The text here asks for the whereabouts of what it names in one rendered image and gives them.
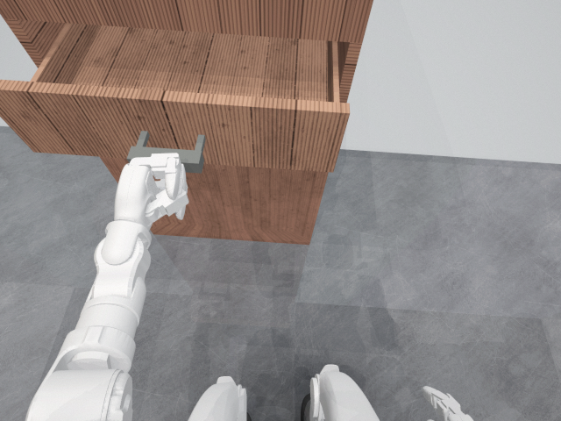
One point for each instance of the cabinet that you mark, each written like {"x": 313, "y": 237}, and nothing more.
{"x": 225, "y": 202}

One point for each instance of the robot left upper arm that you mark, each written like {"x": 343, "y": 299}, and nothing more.
{"x": 85, "y": 395}

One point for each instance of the left robot forearm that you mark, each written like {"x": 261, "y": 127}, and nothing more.
{"x": 104, "y": 335}

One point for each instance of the left robot shin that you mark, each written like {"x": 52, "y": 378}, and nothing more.
{"x": 225, "y": 379}

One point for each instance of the drawer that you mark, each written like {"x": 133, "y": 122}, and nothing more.
{"x": 261, "y": 102}

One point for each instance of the left robot thigh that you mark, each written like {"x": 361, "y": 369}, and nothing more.
{"x": 221, "y": 402}

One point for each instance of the right robot hand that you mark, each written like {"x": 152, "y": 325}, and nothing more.
{"x": 447, "y": 407}

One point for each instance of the handle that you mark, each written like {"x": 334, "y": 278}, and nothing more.
{"x": 191, "y": 159}

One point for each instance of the left robot hand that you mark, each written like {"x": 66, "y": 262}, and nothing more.
{"x": 137, "y": 188}

